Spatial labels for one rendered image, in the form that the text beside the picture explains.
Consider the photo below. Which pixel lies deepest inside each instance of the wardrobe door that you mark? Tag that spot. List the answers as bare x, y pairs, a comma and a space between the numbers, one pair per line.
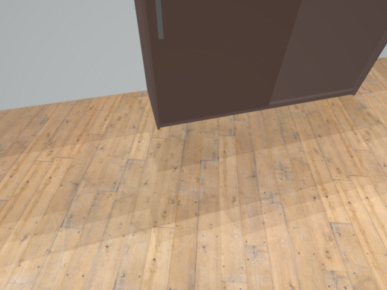
217, 56
331, 42

